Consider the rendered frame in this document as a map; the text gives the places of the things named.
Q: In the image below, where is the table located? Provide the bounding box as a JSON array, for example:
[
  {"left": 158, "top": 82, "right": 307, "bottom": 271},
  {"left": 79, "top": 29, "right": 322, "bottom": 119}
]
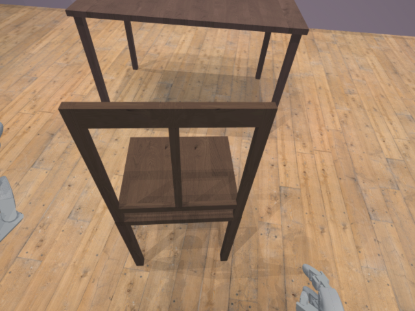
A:
[{"left": 65, "top": 0, "right": 309, "bottom": 107}]

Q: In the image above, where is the chair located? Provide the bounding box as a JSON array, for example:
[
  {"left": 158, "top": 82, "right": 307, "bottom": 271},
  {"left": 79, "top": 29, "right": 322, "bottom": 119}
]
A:
[{"left": 58, "top": 102, "right": 278, "bottom": 266}]

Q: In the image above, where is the robot right hand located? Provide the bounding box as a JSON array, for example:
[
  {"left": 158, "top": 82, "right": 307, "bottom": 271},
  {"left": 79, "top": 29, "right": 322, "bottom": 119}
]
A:
[{"left": 296, "top": 264, "right": 344, "bottom": 311}]

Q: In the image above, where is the robot left hand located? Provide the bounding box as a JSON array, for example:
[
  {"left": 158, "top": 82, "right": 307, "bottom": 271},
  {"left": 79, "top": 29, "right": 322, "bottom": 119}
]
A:
[{"left": 0, "top": 122, "right": 24, "bottom": 242}]

